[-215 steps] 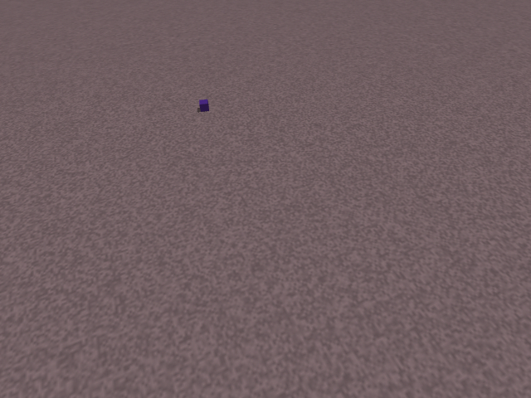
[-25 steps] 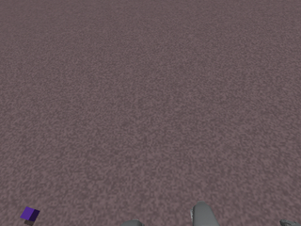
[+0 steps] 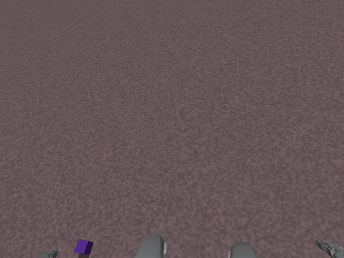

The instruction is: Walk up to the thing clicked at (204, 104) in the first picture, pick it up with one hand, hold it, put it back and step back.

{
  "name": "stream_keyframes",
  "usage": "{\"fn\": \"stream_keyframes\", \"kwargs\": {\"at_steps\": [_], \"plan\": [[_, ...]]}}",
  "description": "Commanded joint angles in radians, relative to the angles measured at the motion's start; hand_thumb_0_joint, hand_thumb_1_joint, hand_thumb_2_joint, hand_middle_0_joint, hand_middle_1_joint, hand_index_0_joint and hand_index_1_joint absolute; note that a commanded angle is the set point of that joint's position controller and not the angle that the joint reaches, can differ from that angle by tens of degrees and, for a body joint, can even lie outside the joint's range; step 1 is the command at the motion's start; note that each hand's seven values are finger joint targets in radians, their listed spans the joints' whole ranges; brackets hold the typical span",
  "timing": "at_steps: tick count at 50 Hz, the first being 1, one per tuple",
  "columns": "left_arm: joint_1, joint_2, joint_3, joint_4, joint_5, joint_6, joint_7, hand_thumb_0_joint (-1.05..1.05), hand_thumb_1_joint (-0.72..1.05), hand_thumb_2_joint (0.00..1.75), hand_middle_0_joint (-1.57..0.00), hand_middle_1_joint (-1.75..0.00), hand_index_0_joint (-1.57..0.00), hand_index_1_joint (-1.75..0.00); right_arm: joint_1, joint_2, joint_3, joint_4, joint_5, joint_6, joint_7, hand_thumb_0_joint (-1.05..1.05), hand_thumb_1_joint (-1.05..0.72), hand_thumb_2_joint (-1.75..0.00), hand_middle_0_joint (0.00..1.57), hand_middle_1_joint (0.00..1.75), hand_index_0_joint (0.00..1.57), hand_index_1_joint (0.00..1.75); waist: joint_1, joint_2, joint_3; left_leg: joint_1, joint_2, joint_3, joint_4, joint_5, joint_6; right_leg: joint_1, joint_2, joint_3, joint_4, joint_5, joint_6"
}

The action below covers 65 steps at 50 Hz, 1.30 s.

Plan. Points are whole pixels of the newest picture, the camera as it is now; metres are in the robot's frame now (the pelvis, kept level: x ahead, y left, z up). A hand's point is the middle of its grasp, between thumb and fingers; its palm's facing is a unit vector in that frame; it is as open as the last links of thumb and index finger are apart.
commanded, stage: walk up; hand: left
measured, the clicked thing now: (83, 246) +0.26 +0.60 -0.71
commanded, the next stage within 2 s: none
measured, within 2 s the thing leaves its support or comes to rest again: neither
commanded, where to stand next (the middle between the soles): -0.14 +0.44 m, yaw -11 degrees
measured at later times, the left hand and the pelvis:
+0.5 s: hand out of the picture -0.03 +0.48 -0.13, palm faces -0.17 -0.84 -0.51, open 7.4 cm; pelvis -0.11 +0.22 -0.01, yaw -6 degrees
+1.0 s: hand out of the picture -0.12 +0.77 -0.13, palm faces -0.06 -0.82 -0.57, open 7.4 cm; pelvis -0.23 +0.44 +0.00, yaw -5 degrees
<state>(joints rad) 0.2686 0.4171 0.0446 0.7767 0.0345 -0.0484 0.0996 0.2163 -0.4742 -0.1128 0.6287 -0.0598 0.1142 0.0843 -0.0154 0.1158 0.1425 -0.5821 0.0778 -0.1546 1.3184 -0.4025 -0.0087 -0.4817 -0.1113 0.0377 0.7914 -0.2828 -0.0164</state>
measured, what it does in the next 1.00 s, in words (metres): steps to the left: left foot, then right foot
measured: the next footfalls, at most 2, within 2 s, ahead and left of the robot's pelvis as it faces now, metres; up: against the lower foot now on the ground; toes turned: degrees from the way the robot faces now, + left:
left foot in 0.10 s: +0.02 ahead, +0.27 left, +0.00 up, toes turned -2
right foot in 0.42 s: -0.03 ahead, +0.12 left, +0.00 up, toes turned -9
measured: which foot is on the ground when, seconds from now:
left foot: up 0.00-0.08, down 0.10-0.44, up 0.46-0.80, down 0.82-1.00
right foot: down 0.00-0.14, up 0.16-0.40, down 0.42-0.84, up 0.86-1.00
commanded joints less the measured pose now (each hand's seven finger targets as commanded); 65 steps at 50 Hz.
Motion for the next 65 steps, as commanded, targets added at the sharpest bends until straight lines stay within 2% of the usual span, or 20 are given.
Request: {"fn": "stream_keyframes", "kwargs": {"at_steps": [1,3,6,7,9,12,18,21,22,24,29,37,40,41,42,44,47,52,57,65], "plan": [[0.032,0.393,0.141,-0.042,0.023,-0.012,0.012,0.00,0.90,0.90,-0.20,-0.30,-0.20,-0.30,0.035,-0.143,-0.061,-0.066,0.003,-0.007,-0.004,0.00,-0.90,-0.90,0.20,0.30,0.20,0.30,0.022,-0.360,-0.098,0.070,-0.002,0.148,-0.268,-0.059,0.003,-0.003,-0.069,0.113,-0.280,-0.189,-0.167],[0.036,0.406,0.142,-0.041,0.021,-0.008,0.009,0.00,0.90,0.90,-0.20,-0.30,-0.20,-0.30,0.044,-0.155,-0.065,-0.057,0.009,-0.014,-0.007,0.00,-0.90,-0.90,0.20,0.30,0.20,0.30,0.024,-0.374,-0.132,0.133,-0.014,0.178,-0.395,-0.144,0.011,0.006,-0.096,0.140,-0.261,-0.119,-0.169],[-0.005,0.306,0.107,-0.038,0.004,0.007,0.018,0.00,0.90,0.90,-0.20,-0.30,-0.20,-0.30,0.269,-0.188,-0.095,0.025,-0.021,-0.035,-0.019,0.00,-0.90,-0.90,0.20,0.30,0.20,0.30,-0.116,-0.144,-0.190,0.407,-0.052,0.135,-0.708,-0.032,0.041,-0.185,0.029,0.036,0.131,-0.068,-0.068],[0.005,0.191,0.075,-0.052,-0.014,0.008,0.026,0.00,0.90,0.90,-0.20,-0.30,-0.20,-0.30,0.249,-0.298,-0.111,0.001,-0.035,-0.044,-0.030,0.00,-0.90,-0.90,0.20,0.30,0.20,0.30,-0.109,0.207,-0.143,0.371,0.200,-0.257,-0.825,0.125,0.114,-0.403,0.223,-0.097,0.411,-0.357,-0.013],[-0.099,0.264,0.077,-0.041,-0.004,-0.002,0.056,0.00,0.90,0.90,-0.20,-0.30,-0.20,-0.30,0.006,-0.387,-0.109,-0.040,0.005,-0.046,-0.049,0.00,-0.90,-0.90,0.20,0.30,0.20,0.30,-0.086,0.265,-0.072,0.032,0.354,-0.533,-0.987,-0.036,0.366,-0.259,0.155,0.017,0.599,-0.342,-0.048],[0.059,0.279,0.099,0.051,-0.056,0.003,0.026,0.00,0.90,0.90,-0.20,-0.30,-0.20,-0.30,-0.113,-0.196,-0.058,-0.075,-0.018,-0.049,-0.062,0.00,-0.90,-0.90,0.20,0.30,0.20,0.30,-0.002,0.058,-0.010,0.067,0.120,-0.111,-0.801,0.135,0.211,-0.216,0.166,0.025,0.569,-0.194,-0.038],[0.127,0.212,0.075,0.032,-0.059,-0.006,0.017,0.00,0.90,0.90,-0.20,-0.30,-0.20,-0.30,0.011,-0.154,-0.039,-0.081,-0.020,-0.042,-0.055,0.00,-0.90,-0.90,0.20,0.30,0.20,0.30,-0.028,0.188,-0.166,0.360,0.126,-0.051,-0.645,0.661,0.257,-0.032,0.117,-0.096,0.114,-0.208,-0.012],[0.271,0.284,0.100,0.070,-0.023,-0.019,0.033,0.00,0.90,0.90,-0.20,-0.30,-0.20,-0.30,-0.004,-0.070,-0.010,-0.101,0.016,-0.019,-0.048,0.00,-0.90,-0.90,0.20,0.30,0.20,0.30,0.063,-0.089,-0.214,0.036,-0.004,0.044,-0.380,0.341,0.114,0.447,0.005,0.103,-0.303,0.210,-0.030],[0.225,0.358,0.122,0.026,-0.006,-0.017,0.037,0.00,0.90,0.90,-0.20,-0.30,-0.20,-0.30,0.076,-0.041,0.000,-0.098,0.020,-0.018,-0.051,0.00,-0.90,-0.90,0.20,0.30,0.20,0.30,0.022,-0.294,-0.244,-0.205,-0.081,0.071,-0.232,-0.183,0.041,0.605,-0.238,0.459,-0.264,0.415,-0.106],[0.113,0.389,0.125,-0.036,-0.002,-0.009,0.042,0.00,0.90,0.90,-0.20,-0.30,-0.20,-0.30,0.076,-0.145,-0.041,-0.097,-0.002,0.000,-0.073,0.00,-0.90,-0.90,0.20,0.30,0.20,0.30,0.017,-0.204,-0.247,-0.159,-0.057,-0.051,-0.002,-0.238,0.048,0.378,-0.414,0.589,-0.326,0.369,-0.286],[0.020,0.294,0.111,-0.050,-0.010,-0.019,0.028,0.00,0.90,0.90,-0.20,-0.30,-0.20,-0.30,0.079,-0.172,-0.069,-0.037,0.006,-0.001,-0.044,0.00,-0.90,-0.90,0.20,0.30,0.20,0.30,-0.011,-0.169,-0.086,-0.032,-0.126,-0.071,0.166,-0.005,-0.001,0.027,-0.180,0.245,-0.344,-0.071,-0.201],[0.068,0.366,0.147,-0.033,0.017,0.004,0.014,0.00,0.90,0.90,-0.20,-0.30,-0.20,-0.30,0.044,-0.144,-0.059,-0.036,0.007,0.004,-0.019,0.00,-0.90,-0.90,0.20,0.30,0.20,0.30,0.055,-0.383,-0.128,0.066,-0.021,0.097,-0.334,-0.158,-0.018,0.145,-0.134,0.143,-0.294,-0.145,-0.164],[-0.038,0.364,0.141,-0.043,0.005,0.017,0.011,0.00,0.90,0.90,-0.20,-0.30,-0.20,-0.30,0.237,-0.166,-0.082,0.051,-0.004,-0.011,-0.018,0.00,-0.90,-0.90,0.20,0.30,0.20,0.30,-0.056,-0.331,-0.195,0.357,-0.028,0.159,-0.677,-0.056,0.035,-0.010,-0.124,0.095,-0.151,-0.081,-0.096],[0.000,0.295,0.123,-0.030,-0.001,0.029,0.014,0.00,0.90,0.90,-0.20,-0.30,-0.20,-0.30,0.265,-0.185,-0.093,0.069,-0.023,-0.019,-0.021,0.00,-0.90,-0.90,0.20,0.30,0.20,0.30,-0.069,-0.173,-0.162,0.420,-0.051,0.109,-0.717,-0.064,0.042,-0.155,-0.045,0.043,0.039,-0.160,-0.055],[0.042,0.188,0.092,-0.024,-0.013,0.037,0.022,0.00,0.90,0.90,-0.20,-0.30,-0.20,-0.30,0.232,-0.243,-0.095,0.047,-0.039,-0.019,-0.024,0.00,-0.90,-0.90,0.20,0.30,0.20,0.30,-0.066,0.139,-0.086,0.321,0.075,-0.178,-0.857,-0.220,0.099,-0.356,0.137,-0.097,0.338,-0.349,-0.023],[-0.139,0.275,0.108,-0.047,-0.006,0.022,0.052,0.00,0.90,0.90,-0.20,-0.30,-0.20,-0.30,0.011,-0.371,-0.096,0.003,0.002,-0.023,-0.035,0.00,-0.90,-0.90,0.20,0.30,0.20,0.30,-0.082,0.265,0.057,-0.130,0.301,-0.573,-1.118,-0.390,0.312,-0.220,0.151,0.011,0.578,-0.347,-0.034],[0.047,0.265,0.119,0.060,-0.062,0.024,0.029,0.00,0.90,0.90,-0.20,-0.30,-0.20,-0.30,-0.099,-0.198,-0.052,-0.034,-0.021,-0.037,-0.059,0.00,-0.90,-0.90,0.20,0.30,0.20,0.30,0.018,0.030,0.071,-0.019,0.098,-0.173,-0.904,-0.082,0.151,-0.208,0.168,0.097,0.588,-0.164,-0.032],[0.038,0.202,0.089,0.068,-0.029,0.008,-0.024,0.00,0.90,0.90,-0.20,-0.30,-0.20,-0.30,0.056,-0.170,-0.045,0.044,0.014,-0.089,-0.068,0.00,-0.90,-0.90,0.20,0.30,0.20,0.30,-0.033,0.057,-0.157,0.465,0.134,-0.215,-0.842,-0.122,0.184,-0.200,0.124,0.072,0.284,-0.166,-0.004],[0.009,0.216,0.075,0.059,0.005,0.013,-0.066,0.00,0.90,0.90,-0.20,-0.30,-0.20,-0.30,0.088,-0.188,-0.032,0.088,0.030,-0.134,-0.094,0.00,-0.90,-0.90,0.20,0.30,0.20,0.30,-0.028,-0.060,-0.127,0.431,0.276,-0.358,-0.948,-0.282,0.191,-0.097,0.108,0.108,0.102,-0.286,-0.011],[0.157,0.175,0.062,0.135,-0.010,-0.010,-0.088,0.00,0.90,0.90,-0.20,-0.30,-0.20,-0.30,0.048,-0.197,-0.033,0.134,0.030,-0.139,-0.080,0.00,-0.90,-0.90,0.20,0.30,0.20,0.30,0.025,0.065,-0.116,0.359,0.174,-0.087,-0.983,-0.074,0.100,0.195,0.130,-0.068,-0.214,-0.144,-0.055]]}}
